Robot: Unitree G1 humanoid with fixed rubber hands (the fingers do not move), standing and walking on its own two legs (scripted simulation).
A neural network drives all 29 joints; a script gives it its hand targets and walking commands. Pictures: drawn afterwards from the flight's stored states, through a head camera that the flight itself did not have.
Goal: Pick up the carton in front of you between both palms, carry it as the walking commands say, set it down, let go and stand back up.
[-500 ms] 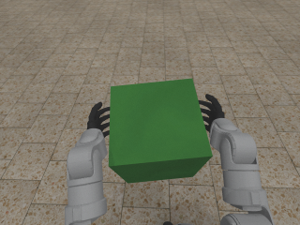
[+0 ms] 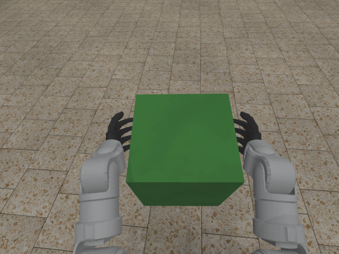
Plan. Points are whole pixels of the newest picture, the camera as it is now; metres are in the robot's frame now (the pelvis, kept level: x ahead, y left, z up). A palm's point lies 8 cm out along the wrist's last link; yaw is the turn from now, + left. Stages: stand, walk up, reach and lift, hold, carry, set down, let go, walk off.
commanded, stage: carry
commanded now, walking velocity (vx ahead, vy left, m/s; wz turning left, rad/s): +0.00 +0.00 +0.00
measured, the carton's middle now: (181, 156) +0.34 +0.00 +0.03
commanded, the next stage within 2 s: none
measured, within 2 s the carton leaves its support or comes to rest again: neither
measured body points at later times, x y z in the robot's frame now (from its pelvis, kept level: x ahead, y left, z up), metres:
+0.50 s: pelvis -0.02 +0.01 +0.00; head -0.05 +0.01 +0.45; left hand +0.31 +0.16 +0.12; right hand +0.31 -0.14 +0.11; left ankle +0.00 +0.11 -0.73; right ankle -0.02 -0.08 -0.73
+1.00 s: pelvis -0.04 +0.01 +0.01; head -0.06 +0.00 +0.46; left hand +0.30 +0.16 +0.12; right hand +0.30 -0.15 +0.12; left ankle +0.00 +0.11 -0.73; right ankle -0.02 -0.08 -0.73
